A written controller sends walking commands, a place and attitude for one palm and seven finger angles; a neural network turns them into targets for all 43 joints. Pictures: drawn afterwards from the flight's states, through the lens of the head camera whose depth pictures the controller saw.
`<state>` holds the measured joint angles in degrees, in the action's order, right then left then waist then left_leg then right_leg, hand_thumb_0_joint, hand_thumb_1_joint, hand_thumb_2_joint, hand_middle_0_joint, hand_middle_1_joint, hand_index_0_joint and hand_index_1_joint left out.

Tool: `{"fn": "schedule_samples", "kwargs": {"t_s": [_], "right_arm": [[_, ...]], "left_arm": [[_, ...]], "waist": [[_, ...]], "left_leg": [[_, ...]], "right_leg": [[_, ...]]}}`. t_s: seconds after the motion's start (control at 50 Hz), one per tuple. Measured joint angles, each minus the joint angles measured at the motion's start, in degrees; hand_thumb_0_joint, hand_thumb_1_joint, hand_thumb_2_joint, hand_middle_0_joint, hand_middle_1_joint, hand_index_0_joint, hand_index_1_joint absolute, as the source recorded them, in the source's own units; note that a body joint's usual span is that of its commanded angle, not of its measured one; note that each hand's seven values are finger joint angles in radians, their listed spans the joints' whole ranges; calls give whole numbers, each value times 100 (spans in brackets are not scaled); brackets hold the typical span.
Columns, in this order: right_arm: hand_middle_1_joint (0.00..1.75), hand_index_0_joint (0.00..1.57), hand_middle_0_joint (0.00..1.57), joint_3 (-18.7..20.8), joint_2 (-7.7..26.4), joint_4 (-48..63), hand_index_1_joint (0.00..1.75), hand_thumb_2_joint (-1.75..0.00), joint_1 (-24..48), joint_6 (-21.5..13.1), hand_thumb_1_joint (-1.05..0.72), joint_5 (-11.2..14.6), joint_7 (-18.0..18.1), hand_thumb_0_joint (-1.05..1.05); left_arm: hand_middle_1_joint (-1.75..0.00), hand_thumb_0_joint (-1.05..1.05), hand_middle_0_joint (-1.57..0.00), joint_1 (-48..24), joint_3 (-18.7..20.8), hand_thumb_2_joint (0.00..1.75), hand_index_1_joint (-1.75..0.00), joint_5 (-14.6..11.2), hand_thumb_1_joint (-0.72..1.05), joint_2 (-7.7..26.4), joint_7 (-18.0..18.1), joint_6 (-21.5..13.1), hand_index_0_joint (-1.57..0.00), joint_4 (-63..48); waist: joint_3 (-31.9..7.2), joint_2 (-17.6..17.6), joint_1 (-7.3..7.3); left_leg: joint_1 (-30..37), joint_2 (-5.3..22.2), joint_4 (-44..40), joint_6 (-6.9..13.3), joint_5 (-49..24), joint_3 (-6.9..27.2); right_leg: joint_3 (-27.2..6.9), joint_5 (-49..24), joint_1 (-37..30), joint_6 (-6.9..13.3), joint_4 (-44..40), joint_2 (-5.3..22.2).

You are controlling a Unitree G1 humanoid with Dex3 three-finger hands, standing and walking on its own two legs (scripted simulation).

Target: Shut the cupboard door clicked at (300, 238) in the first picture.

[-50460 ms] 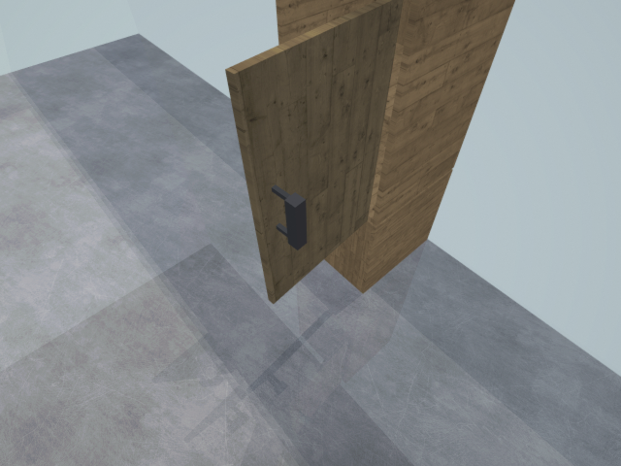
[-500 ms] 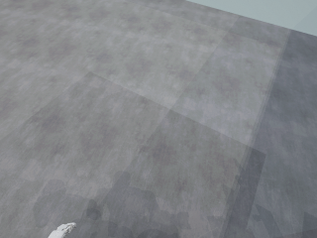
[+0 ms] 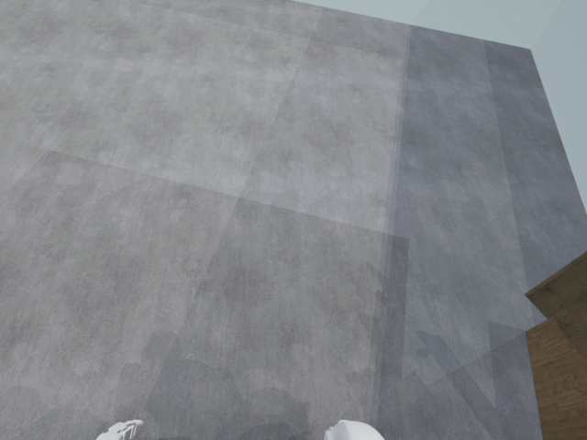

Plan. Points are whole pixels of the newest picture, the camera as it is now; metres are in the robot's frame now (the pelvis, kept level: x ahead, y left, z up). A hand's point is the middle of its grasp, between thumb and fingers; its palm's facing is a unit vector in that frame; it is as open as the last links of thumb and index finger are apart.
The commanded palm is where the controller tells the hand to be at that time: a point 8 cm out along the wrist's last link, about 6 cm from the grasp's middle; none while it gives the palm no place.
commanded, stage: turn to face it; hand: left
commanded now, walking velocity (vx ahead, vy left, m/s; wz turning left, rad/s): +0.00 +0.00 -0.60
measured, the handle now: out of the picture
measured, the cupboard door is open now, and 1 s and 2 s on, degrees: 42 42 42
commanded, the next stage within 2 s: take the last steps up to it in 1.56 s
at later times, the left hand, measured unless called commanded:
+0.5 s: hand (184, 431) +0.15 +0.16 -0.17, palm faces -0.25 -0.94 -0.22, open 7.4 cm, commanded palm none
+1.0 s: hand (243, 379) +0.23 +0.08 -0.16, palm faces -0.54 -0.80 -0.28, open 7.4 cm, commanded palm none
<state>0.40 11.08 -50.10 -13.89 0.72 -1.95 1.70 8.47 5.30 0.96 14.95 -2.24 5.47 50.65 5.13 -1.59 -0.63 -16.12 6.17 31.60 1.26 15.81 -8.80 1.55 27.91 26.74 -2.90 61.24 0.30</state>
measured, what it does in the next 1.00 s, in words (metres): steps on the spot, turning right: right foot, then left foot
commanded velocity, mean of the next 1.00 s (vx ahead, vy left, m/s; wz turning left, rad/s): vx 0.00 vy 0.00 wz -0.60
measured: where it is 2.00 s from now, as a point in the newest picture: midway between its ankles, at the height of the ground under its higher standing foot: outside the picture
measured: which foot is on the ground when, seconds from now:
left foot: down 0.00-0.22, up 0.24-0.50, down 0.52-0.86, up 0.88-1.00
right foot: up 0.00-0.20, down 0.22-0.52, up 0.54-0.84, down 0.86-1.00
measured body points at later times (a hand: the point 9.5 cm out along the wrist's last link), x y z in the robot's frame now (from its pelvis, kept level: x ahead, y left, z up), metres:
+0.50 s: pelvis +0.01 -0.01 -0.01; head +0.06 -0.01 +0.44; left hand +0.16 +0.21 -0.15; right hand +0.03 -0.29 -0.14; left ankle +0.06 +0.11 -0.73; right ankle -0.03 -0.14 -0.74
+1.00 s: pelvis +0.02 -0.03 -0.01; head +0.06 -0.08 +0.44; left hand +0.25 +0.13 -0.13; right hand -0.08 -0.30 -0.16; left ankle +0.07 +0.09 -0.67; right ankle -0.04 -0.12 -0.74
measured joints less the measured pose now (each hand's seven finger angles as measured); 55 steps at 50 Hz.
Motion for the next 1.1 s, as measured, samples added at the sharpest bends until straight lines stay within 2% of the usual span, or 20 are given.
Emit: {"fn": "schedule_samples", "kwargs": {"t_s": [0.14,0.2,0.22,0.26,0.3,0.36,0.44,0.5,0.52,0.54,0.58,0.62,0.66,0.72,0.8,0.86,0.88,0.92,0.98,1.1], "right_arm": [[30,21,21,115,86,-161,30,-90,-33,43,-90,9,-43,1],[30,21,21,186,181,-201,30,-90,-88,80,-90,39,-75,1],[30,21,21,209,201,-193,30,-90,-134,106,-90,64,-89,1],[30,21,21,273,351,-246,30,-90,-32,241,-90,88,-71,1],[30,21,21,304,433,-281,30,-90,101,335,-90,96,-25,1],[30,20,20,298,432,-210,30,-90,252,321,-91,101,-30,1],[30,20,20,260,337,-27,30,-90,357,239,-91,118,-59,1],[30,20,20,210,277,89,30,-90,387,141,-91,135,-56,1],[30,20,20,185,284,131,30,-90,362,83,-91,124,-53,1],[30,20,20,165,249,138,30,-90,365,38,-91,98,-43,1],[30,20,20,94,180,154,30,-90,349,-6,-91,47,-40,1],[30,21,20,46,121,157,30,-90,282,-21,-91,14,-25,1],[30,21,21,22,93,133,30,-90,224,-5,-90,2,-9,1],[30,21,21,39,104,70,30,-90,165,18,-90,-3,-7,1],[30,21,21,107,185,-25,30,-90,99,62,-90,4,-49,1],[30,21,21,179,286,-66,30,-90,-7,121,-90,43,-89,1],[30,21,21,210,334,-94,30,-90,-7,160,-90,65,-98,1],[30,21,21,260,467,-175,30,-90,122,298,-90,92,-61,1],[30,21,20,279,513,-210,30,-90,307,351,-91,101,-30,1],[30,20,20,239,396,-19,30,-90,463,277,-91,112,-79,1]], "left_arm": [[-30,1,-20,-101,-22,90,-29,6,91,-73,-15,-29,-20,-84],[-30,1,-20,-111,-61,90,-29,11,91,-93,-8,-107,-20,-146],[-30,1,-20,-75,-80,90,-29,24,91,-60,1,-169,-20,-192],[-30,1,-20,-99,-120,90,-29,21,91,-176,75,-264,-20,-145],[-30,0,-20,-41,-158,90,-30,16,91,-265,139,-293,-20,-130],[-30,0,-20,72,-177,90,-30,21,91,-296,192,-260,-20,-90],[-30,0,-20,185,-165,90,-30,46,90,-248,177,-207,-20,-32],[-30,1,-20,246,-131,90,-30,29,90,-188,157,-163,-20,3],[-30,1,-20,279,-119,90,-30,6,90,-173,148,-134,-20,-5],[-30,1,-20,263,-97,90,-30,-18,90,-133,139,-103,-20,9],[-30,1,-20,226,-65,90,-30,-2,90,-54,116,-58,-20,38],[-30,1,-20,175,-22,90,-30,7,91,7,66,-47,-20,64],[-30,1,-20,121,5,90,-30,1,91,34,25,-42,-20,49],[-30,1,-20,48,8,90,-29,-7,91,25,-12,-29,-20,-1],[-30,1,-20,-49,-26,90,-29,-4,91,-8,-31,-60,-20,-59],[-30,1,-20,-47,-77,90,-29,5,91,4,-41,-160,-20,-149],[-30,1,-20,-50,-85,90,-29,19,91,-3,-12,-237,-20,-155],[-30,1,-20,-68,-144,90,-29,3,91,-110,62,-324,-20,-128],[-30,0,-20,32,-190,90,-30,-11,91,-195,156,-322,-20,-108],[-30,0,-20,216,-223,90,-30,15,90,-210,171,-273,-20,-19]], "waist": [[3,258,-72],[-33,324,-89],[-95,258,-77],[-43,462,-82],[-8,522,-77],[7,410,-56],[-39,177,8],[-92,45,53],[-143,59,54],[-141,-1,55],[-100,-68,82],[-63,-74,81],[-21,-35,91],[23,88,83],[42,251,10],[-28,305,-22],[-53,324,-8],[15,498,-28],[45,483,-23],[-39,238,10]], "left_leg": [[152,300,-63,-100,44,-432],[63,422,322,-211,267,-599],[-48,411,588,-263,396,-647],[-442,345,1558,-392,1150,-115],[-826,114,2490,-473,1339,318],[-1109,-91,2878,-573,1095,513],[-943,-251,1940,-600,904,566],[-507,-358,728,-559,423,583],[-352,-330,278,-427,108,589],[-371,-327,290,-266,-1,526],[-339,-245,389,-105,127,375],[-189,-151,232,-88,152,274],[-18,-50,12,-118,73,174],[158,118,-163,-165,20,5],[226,325,-13,-279,164,-234],[97,448,503,-413,476,-400],[-81,442,940,-464,855,-320],[-534,263,2044,-505,1427,222],[-1050,-32,3059,-574,1251,561],[-1182,-240,2468,-648,811,665]], "right_leg": [[273,-187,-561,82,-1461,73],[355,-898,-1079,202,-2583,43],[271,-1136,-1236,320,-2956,92],[228,-937,-1120,386,-2731,-26],[119,-906,-1107,376,-2731,-70],[-102,-1074,-1157,346,-2958,-78],[-393,-1153,-1109,302,-3046,-75],[-608,-1071,-964,209,-2858,-124],[-654,-1001,-865,172,-2715,-186],[-683,-652,-720,173,-2393,-197],[-553,25,-345,160,-1300,-224],[-327,141,-59,101,-362,-185],[-115,82,48,36,-6,-96],[103,-15,-50,3,-352,18],[260,-217,-458,73,-1414,60],[319,-1104,-1010,232,-2652,72],[270,-1026,-1019,311,-2720,60],[212,-841,-906,407,-2481,-45],[-4,-980,-966,419,-2715,-110],[-393,-1246,-1088,395,-3164,-185]]}}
